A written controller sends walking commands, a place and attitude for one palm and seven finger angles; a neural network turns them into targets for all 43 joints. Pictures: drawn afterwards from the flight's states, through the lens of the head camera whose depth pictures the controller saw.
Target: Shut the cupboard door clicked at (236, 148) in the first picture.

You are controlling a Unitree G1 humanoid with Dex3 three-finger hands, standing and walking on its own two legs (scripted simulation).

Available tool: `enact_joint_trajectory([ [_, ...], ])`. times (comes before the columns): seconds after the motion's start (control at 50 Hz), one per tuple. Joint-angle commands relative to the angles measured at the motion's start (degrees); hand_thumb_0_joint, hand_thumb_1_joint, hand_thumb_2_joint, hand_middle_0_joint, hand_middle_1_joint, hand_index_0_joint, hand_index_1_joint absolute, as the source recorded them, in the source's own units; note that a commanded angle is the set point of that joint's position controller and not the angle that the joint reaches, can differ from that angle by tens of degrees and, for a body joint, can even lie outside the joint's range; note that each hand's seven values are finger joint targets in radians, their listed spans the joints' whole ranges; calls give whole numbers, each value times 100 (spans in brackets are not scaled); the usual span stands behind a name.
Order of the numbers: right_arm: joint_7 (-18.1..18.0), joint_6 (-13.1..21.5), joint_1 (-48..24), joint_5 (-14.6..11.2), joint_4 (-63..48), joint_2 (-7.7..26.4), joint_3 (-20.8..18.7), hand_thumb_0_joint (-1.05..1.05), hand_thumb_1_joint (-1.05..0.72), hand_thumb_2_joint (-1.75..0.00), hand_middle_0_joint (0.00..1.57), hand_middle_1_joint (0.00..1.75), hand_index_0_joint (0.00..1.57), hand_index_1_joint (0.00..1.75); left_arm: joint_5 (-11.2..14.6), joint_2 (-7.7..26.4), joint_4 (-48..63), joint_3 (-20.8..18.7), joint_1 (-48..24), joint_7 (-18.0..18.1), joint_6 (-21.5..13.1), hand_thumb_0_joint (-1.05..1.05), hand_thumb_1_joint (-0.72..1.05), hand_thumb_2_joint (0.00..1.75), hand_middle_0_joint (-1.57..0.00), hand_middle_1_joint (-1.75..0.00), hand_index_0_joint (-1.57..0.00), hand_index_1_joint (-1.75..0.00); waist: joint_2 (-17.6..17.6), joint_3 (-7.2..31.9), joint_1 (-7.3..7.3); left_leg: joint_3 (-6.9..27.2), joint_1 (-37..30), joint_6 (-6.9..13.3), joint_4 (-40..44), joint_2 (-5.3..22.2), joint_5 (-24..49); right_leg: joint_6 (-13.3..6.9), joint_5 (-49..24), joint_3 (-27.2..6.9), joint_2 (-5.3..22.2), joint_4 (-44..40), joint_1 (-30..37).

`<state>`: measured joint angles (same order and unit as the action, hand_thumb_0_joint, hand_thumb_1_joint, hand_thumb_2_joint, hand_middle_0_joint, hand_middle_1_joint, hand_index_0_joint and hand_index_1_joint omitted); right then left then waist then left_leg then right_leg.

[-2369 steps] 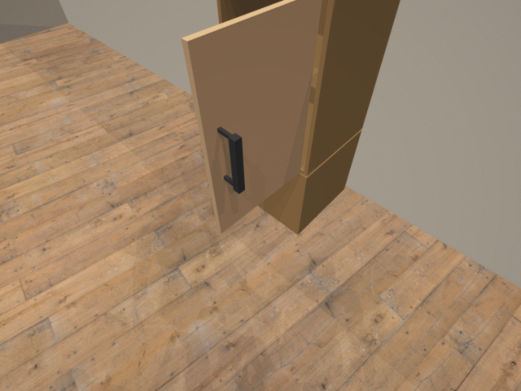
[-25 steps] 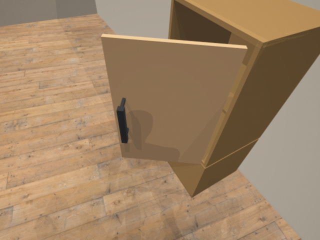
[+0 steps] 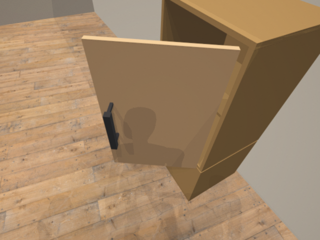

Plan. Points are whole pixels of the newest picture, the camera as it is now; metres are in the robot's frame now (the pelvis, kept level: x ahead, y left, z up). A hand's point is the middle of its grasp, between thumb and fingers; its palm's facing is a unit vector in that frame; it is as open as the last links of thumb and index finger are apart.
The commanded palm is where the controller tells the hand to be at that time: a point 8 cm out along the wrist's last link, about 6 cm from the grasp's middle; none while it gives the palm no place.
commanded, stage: come to a stop and stand still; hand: left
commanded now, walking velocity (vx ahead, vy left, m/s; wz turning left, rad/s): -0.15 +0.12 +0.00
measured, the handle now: (112, 127) +0.46 +0.19 -0.04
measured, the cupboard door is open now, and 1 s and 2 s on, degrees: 56 56 56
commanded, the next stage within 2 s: look again from close up in 1.02 s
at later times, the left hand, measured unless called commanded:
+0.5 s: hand out of the picture +0.05 +0.20 -0.17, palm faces +0.02 -0.96 -0.28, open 7.3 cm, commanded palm none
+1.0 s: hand out of the picture -0.02 +0.17 -0.16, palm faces -0.03 -0.97 -0.23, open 7.4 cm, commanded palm none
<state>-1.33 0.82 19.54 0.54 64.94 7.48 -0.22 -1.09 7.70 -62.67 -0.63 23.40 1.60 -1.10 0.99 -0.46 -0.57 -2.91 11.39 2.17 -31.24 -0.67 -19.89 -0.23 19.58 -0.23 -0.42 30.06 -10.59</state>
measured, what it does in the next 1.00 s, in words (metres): stands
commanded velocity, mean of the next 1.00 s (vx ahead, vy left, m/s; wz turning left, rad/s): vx -0.04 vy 0.00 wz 0.00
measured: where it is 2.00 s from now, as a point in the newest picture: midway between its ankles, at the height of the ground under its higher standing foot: outside the picture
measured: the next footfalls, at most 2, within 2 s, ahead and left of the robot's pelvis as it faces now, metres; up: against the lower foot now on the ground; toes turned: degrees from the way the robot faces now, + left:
none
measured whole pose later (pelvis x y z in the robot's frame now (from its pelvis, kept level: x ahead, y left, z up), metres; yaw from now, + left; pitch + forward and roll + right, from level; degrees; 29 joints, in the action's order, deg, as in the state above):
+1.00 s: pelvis -0.04 -0.01 +0.01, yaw -2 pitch -1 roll +1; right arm -0.4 -0.2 18.6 1.1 60.4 11.3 0.6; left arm -0.4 10.2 -58.3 0.7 17.1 1.5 0.4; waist -0.7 -1.6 0.7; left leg -4.9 12.0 1.4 -26.1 -0.3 -13.7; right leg -1.0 13.1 0.0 0.0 28.3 -14.6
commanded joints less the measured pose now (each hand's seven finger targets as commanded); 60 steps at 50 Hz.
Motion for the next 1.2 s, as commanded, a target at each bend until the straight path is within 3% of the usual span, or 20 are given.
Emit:
enact_joint_trajectory([
  [0.0,-67,135,47,-11,-290,172,-16,0,-90,-90,20,30,20,30,30,620,-3,-88,706,98,-148,0,90,90,-20,-30,-20,-30,683,-398,13,-68,780,-121,-131,192,221,-758,-3367,-1296,1295,-778,487],
  [0.04,-111,148,260,-54,-132,208,-3,0,-90,-90,20,30,20,30,51,527,65,-29,461,139,-161,0,90,90,-20,-30,-20,-30,127,-137,140,145,0,-132,486,403,1816,-463,-5024,-682,935,-246,372],
  [0.08,-202,158,415,-69,-113,482,-83,0,-90,-90,20,30,20,30,72,618,180,-55,381,189,-137,0,90,90,-20,-30,-20,-30,-429,190,128,223,-639,-53,203,606,4108,-250,-4894,-472,753,-17,284],
  [0.12,-256,95,427,-80,-184,501,-124,0,-90,-90,20,30,20,30,64,672,224,-96,364,246,-73,0,90,90,-20,-30,-20,-30,-527,116,117,258,-758,-22,43,692,5076,-195,-4697,-422,742,90,105],
  [0.2,-252,27,313,-34,-331,592,-239,0,-90,-90,20,30,20,30,32,523,361,-130,137,244,25,0,90,90,-20,-30,-20,-30,-370,63,114,381,-1013,142,170,941,5558,-103,-2997,-208,554,212,-270],
  [0.26,-221,36,192,5,-447,673,-281,0,-90,-90,20,30,20,30,17,374,556,-155,-188,209,102,0,90,90,-20,-30,-20,-30,-741,-179,122,661,-1175,463,515,1262,6065,9,-536,30,291,489,-748],
  [0.3,-217,42,54,22,-524,644,-275,0,-90,-90,20,30,20,30,15,329,601,-157,-261,180,136,0,90,90,-20,-30,-20,-30,-699,-306,73,734,-1113,662,631,1413,5975,15,107,57,280,466,-802],
  [0.34,-225,37,-20,31,-597,678,-259,0,-90,-90,20,30,20,30,6,343,662,-189,-212,153,135,0,90,90,-20,-30,-20,-30,-471,-245,2,784,-933,581,537,1363,5688,-11,-299,93,309,59,-514],
  [0.4,-211,38,-109,-14,-638,607,-252,0,-90,-90,20,30,20,30,3,692,571,-219,16,156,41,0,90,90,-20,-30,-20,-30,-93,304,-57,362,-283,55,115,691,3848,-218,-4049,-484,839,-70,512],
  [0.42,-90,61,-662,-150,-1095,1040,-343,0,-90,-90,20,30,20,30,-31,1089,452,-239,161,308,-37,0,90,90,-20,-30,-20,-30,421,643,-108,45,-403,-154,-934,668,3558,2,-5445,-410,928,-322,234],
  [0.44,-20,53,-411,-48,-1261,718,-295,0,-90,-90,20,30,20,30,-8,1027,761,-241,-163,312,-58,0,90,90,-20,-30,-20,-30,883,727,90,146,450,-96,-663,416,1201,-352,-5670,-634,1132,101,966],
  [0.46,-29,35,-395,-65,-1204,623,-256,0,-90,-90,20,30,20,30,18,984,838,-199,-362,293,-83,0,90,90,-20,-30,-20,-30,849,824,121,193,434,-71,-79,368,234,-494,-5263,-759,1265,220,954],
  [0.48,8,41,-268,-51,-1110,579,-237,0,-90,-90,20,30,20,30,17,973,904,-134,-614,272,-88,0,90,90,-20,-30,-20,-30,439,772,252,153,118,-63,451,370,718,-462,-4616,-547,1145,325,680],
  [0.5,35,91,-207,22,-1041,653,-228,0,-90,-90,20,30,20,30,29,971,983,-117,-704,240,-109,0,90,90,-20,-30,-20,-30,-499,700,209,154,-284,-40,514,444,1935,-398,-4127,-383,877,511,406],
  [0.52,18,112,-203,32,-1068,808,-229,0,-90,-90,20,30,20,30,62,1004,1017,-112,-660,217,-113,0,90,90,-20,-30,-20,-30,-878,660,160,472,-435,81,330,740,3265,-288,-3145,-299,653,403,121],
  [0.56,-50,98,-268,27,-1087,936,-209,0,-90,-90,20,30,20,30,72,956,942,-94,-626,203,-97,0,90,90,-20,-30,-20,-30,-801,416,88,591,-554,165,308,935,4083,-285,-2132,-144,458,152,4],
  [0.62,-43,52,-460,6,-1142,922,-154,0,-90,-90,20,30,20,30,54,996,898,-38,-810,147,-66,0,90,90,-20,-30,-20,-30,-23,-266,100,545,-66,82,641,753,2092,-313,-1893,-384,568,-336,-180],
  [0.68,28,24,-436,34,-1098,935,-106,0,-90,-90,20,30,20,30,40,1025,924,0,-949,90,-9,0,90,90,-20,-30,-20,-30,110,-752,121,573,292,45,1103,605,273,-302,-215,-617,550,-804,-571],
  [0.82,94,-50,-191,92,-940,950,-92,0,-90,-90,20,30,20,30,13,1078,907,-31,-711,39,44,0,90,90,-20,-30,-20,-30,161,-678,116,451,397,34,1206,446,-648,-283,1424,-815,533,-1224,-978],
  [1.18,-18,156,188,-13,-200,740,36,0,-90,-90,20,30,20,30,82,801,182,88,-353,54,-92,0,90,90,-20,-30,-20,-30,-195,-103,67,461,-58,5,1174,677,1055,-280,-1173,-551,599,-758,-140],
])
